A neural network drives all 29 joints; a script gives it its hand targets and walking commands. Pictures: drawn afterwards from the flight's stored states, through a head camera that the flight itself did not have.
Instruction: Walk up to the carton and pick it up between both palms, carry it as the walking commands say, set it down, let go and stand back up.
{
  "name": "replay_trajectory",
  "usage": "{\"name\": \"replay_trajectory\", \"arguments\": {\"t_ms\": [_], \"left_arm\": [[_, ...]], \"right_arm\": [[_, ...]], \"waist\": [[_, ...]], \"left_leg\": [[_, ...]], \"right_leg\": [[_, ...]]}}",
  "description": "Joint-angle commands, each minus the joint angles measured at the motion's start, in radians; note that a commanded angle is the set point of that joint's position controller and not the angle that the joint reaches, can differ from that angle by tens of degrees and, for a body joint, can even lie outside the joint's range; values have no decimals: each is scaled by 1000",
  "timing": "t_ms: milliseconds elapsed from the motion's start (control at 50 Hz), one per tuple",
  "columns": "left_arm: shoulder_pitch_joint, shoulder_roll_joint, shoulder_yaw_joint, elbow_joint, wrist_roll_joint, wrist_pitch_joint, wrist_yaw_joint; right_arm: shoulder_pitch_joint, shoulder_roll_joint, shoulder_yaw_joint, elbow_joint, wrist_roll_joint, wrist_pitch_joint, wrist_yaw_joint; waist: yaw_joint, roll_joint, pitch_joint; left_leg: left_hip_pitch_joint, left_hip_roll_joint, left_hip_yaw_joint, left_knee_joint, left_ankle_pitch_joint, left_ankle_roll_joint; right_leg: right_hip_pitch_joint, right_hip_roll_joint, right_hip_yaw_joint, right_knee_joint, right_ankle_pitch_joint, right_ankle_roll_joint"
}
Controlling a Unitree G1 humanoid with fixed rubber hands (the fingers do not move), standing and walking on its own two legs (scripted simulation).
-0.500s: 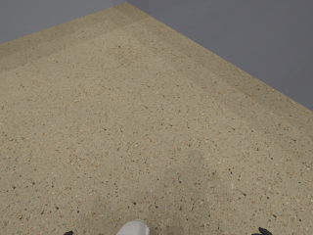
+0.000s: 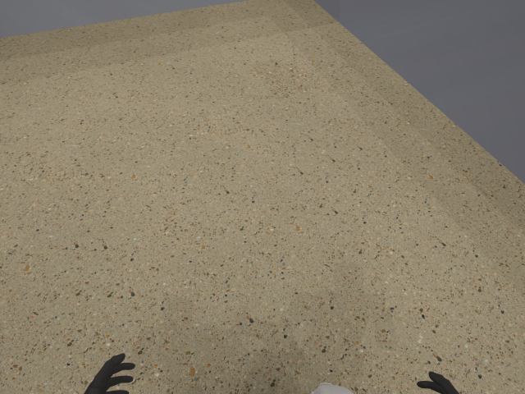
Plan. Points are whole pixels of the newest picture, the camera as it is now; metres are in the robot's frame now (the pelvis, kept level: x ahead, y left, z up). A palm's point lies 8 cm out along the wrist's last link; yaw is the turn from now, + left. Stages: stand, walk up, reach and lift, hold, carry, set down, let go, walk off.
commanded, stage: walk up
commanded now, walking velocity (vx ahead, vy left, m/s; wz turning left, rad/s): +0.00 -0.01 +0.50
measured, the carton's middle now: out of the picture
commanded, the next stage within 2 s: none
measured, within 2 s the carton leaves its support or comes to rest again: neither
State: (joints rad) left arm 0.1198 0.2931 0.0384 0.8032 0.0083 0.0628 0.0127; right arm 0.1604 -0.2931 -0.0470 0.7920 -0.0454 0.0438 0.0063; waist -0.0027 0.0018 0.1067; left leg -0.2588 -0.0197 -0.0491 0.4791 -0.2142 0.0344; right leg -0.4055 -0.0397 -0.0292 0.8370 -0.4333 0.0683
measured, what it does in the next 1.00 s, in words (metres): steps on the spot, turning left: right foot, then left foot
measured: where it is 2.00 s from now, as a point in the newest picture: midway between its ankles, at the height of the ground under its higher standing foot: outside the picture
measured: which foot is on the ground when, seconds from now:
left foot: down 0.00-0.12, up 0.14-0.46, down 0.48-0.90, up 0.92-1.00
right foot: up 0.00-0.10, down 0.12-0.48, up 0.50-0.90, down 0.92-1.00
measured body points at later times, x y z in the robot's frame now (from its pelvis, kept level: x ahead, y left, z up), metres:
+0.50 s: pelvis -0.02 +0.00 -0.02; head +0.01 +0.03 +0.43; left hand -0.01 +0.30 -0.15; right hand +0.20 -0.21 -0.12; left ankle -0.06 +0.10 -0.75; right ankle +0.01 -0.14 -0.74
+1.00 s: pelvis -0.01 -0.01 +0.00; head +0.02 -0.02 +0.44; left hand -0.04 +0.28 -0.11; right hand +0.19 -0.22 -0.14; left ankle -0.08 +0.09 -0.70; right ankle +0.04 -0.12 -0.74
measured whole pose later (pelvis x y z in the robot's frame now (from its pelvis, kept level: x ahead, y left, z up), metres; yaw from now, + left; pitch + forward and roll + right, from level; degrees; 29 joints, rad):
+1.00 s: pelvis -0.01 -0.01 +0.00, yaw +31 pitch +2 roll +0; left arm 0.18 0.26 0.03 0.77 0.01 0.03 0.02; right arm 0.26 -0.30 -0.08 0.84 -0.03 0.05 0.00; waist -0.01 0.05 0.02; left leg -0.45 -0.06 -0.09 0.89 -0.44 -0.03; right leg -0.24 -0.03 -0.05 0.50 -0.29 0.00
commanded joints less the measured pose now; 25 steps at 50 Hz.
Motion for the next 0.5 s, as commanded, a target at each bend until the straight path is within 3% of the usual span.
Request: {"name": "replay_trajectory", "arguments": {"t_ms": [0, 60, 80, 100, 120, 140, 160, 180, 220, 300, 380, 420, 440, 460, 480], "left_arm": [[12, 69, 9, -68, -6, -20, 7], [112, 63, 3, -44, -9, -33, 17], [144, 94, 8, -40, -3, -42, 22], [168, 160, 22, -38, 4, -48, 23], [146, 268, 43, -59, 13, -39, 25], [93, 234, 36, -65, 14, -39, 22], [27, 182, 25, -81, 15, -41, 22], [-14, 151, 22, -89, 15, -43, 22], [-11, 127, 25, -91, 13, -53, 22], [81, 148, 43, -64, 25, -53, 16], [120, 176, 62, -55, 31, -48, 7], [121, 174, 67, -49, 29, -44, 3], [108, 156, 62, -50, 27, -43, 0], [94, 113, 50, -63, 27, -44, -4], [63, 49, 26, -115, 22, -41, -9]], "right_arm": [[2, -197, -52, -44, -4, -1, 2], [-33, -192, -48, -48, 4, 9, 7], [-9, -161, -40, -45, 9, 6, 8], [27, -94, -32, -44, 10, 3, 8], [17, -55, -15, -82, 2, 5, 9], [-9, -95, -30, -70, -6, 14, 7], [0, -105, -37, -57, -2, 16, 16], [30, -105, -39, -45, 4, 17, 24], [46, -97, -32, -41, 10, 16, 34], [-41, -65, -8, -80, 21, 23, 39], [-44, -52, 9, -99, 31, 16, 41], [1, -58, 9, -88, 34, 0, 36], [55, -79, 2, -72, 31, -11, 32], [106, -150, -16, -53, 26, -21, 27], [159, -252, -46, -55, 19, -29, 18]], "waist": [[-14, 167, -139], [40, 136, -134], [59, 83, -144], [70, -137, -128], [77, -341, -105], [46, -198, -72], [13, -134, -52], [-4, -147, -59], [-5, -173, -82], [42, -202, -96], [38, -235, -124], [8, -200, -157], [-29, -166, -179], [-54, -29, -176], [-70, 288, -153]], "left_leg": [[77, 233, -285, -150, 260, 122], [-44, 160, -265, -86, 149, 70], [-121, 108, -245, -24, 55, 39], [-236, -7, -129, 218, -180, -13], [-332, -62, -16, 441, -393, -80], [-279, 18, -36, 572, -356, -95], [-249, 21, -27, 620, -274, -97], [-239, 22, -2, 646, -209, -110], [-238, 21, 32, 642, -170, -140], [-232, 29, 80, 460, -226, -145], [-120, 25, 111, 232, -212, -120], [-9, 16, 132, 84, -128, -95], [121, 19, 129, -27, -37, -65], [250, 114, -14, -56, 120, -19], [335, 396, -401, -81, 544, 100]], "right_leg": [[45, 16, 4, -108, 10, -13], [268, 28, -22, -391, 155, -26], [379, -31, 22, -473, 181, -41], [438, -237, 242, -611, 159, -84], [311, -468, 459, -670, 125, -197], [228, -432, 392, -641, 144, -218], [174, -349, 272, -617, 163, -202], [165, -291, 179, -590, 221, -188], [199, -247, 79, -536, 398, -181], [288, -276, 28, -495, 526, -202], [304, -310, 5, -446, 651, -194], [283, -293, -35, -356, 660, -164], [206, -258, -79, -267, 579, -122], [45, -187, -138, -115, 387, -64], [-254, -27, -156, 103, -165, 8]]}}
